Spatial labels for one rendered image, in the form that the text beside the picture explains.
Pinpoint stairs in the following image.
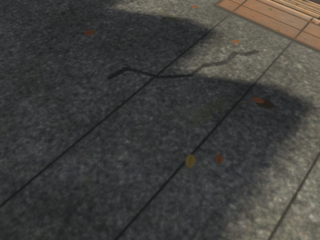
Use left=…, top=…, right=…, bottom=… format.
left=270, top=0, right=320, bottom=20

